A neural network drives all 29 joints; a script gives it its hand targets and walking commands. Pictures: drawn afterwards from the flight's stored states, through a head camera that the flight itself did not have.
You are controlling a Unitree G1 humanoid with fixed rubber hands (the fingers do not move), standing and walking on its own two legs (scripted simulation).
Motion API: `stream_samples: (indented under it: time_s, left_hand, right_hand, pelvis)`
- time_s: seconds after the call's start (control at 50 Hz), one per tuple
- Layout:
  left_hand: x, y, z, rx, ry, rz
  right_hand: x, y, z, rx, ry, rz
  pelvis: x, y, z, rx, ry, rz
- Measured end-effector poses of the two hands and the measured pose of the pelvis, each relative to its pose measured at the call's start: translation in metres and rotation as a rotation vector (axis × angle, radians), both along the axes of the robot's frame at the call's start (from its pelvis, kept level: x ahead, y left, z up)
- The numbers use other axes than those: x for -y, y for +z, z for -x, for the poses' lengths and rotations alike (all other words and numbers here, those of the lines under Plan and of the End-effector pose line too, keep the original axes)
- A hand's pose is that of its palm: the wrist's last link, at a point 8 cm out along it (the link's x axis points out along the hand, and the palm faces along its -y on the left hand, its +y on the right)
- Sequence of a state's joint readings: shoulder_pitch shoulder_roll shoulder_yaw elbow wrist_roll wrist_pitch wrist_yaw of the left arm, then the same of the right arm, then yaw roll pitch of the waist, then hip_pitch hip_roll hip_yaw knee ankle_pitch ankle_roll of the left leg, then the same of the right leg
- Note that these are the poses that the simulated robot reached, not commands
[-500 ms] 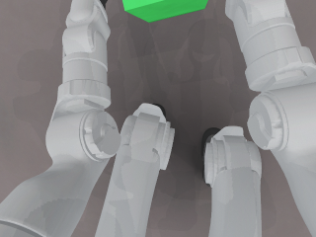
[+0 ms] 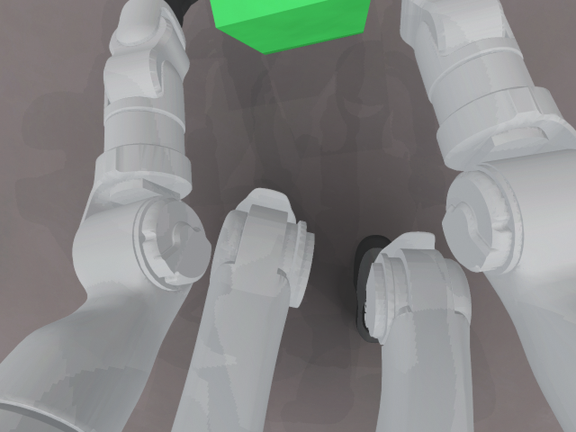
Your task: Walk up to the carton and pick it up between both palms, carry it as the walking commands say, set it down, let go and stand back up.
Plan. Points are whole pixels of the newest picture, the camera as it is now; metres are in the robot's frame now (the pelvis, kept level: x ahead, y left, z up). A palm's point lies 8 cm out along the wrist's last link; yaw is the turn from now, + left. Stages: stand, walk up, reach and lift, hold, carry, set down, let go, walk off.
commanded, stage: set down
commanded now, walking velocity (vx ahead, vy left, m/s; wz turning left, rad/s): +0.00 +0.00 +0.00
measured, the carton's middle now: out of the picture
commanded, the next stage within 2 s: none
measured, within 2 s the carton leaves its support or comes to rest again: neither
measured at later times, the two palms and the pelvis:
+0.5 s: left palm (162, 2) +0.49 +0.26 -0.18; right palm out of the picture +0.56 +0.01 -0.19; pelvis -0.01 +0.01 +0.00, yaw +0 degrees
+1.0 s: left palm (150, 0) +0.49 +0.28 -0.19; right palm out of the picture +0.58 -0.03 -0.19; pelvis -0.01 +0.02 -0.01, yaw -1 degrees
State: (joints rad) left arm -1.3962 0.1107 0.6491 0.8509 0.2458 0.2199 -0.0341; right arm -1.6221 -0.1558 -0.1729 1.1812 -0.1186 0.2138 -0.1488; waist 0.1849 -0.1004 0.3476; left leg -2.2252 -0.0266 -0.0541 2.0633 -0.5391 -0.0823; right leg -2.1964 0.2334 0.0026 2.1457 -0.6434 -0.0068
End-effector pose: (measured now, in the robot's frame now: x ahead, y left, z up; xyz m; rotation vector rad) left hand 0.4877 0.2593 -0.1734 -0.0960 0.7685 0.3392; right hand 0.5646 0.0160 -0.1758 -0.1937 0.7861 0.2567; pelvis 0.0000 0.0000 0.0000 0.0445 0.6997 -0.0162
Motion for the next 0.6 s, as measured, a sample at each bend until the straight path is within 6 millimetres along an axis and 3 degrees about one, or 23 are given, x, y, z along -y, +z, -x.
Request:
stream_samples:
  time_s: [0.1, 0.6]
  left_hand:
    - [0.004, 0.000, -0.001, -0.023, -0.031, -0.004]
    - [0.000, -0.004, -0.001, 0.010, -0.029, 0.018]
  right_hand:
    - [0.007, -0.011, 0.007, -0.020, -0.017, -0.013]
    - [0.005, -0.010, 0.006, 0.006, 0.007, -0.004]
  pelvis:
    - [-0.003, 0.002, 0.001, -0.001, 0.013, 0.000]
    - [-0.013, -0.006, 0.008, 0.056, 0.010, 0.006]
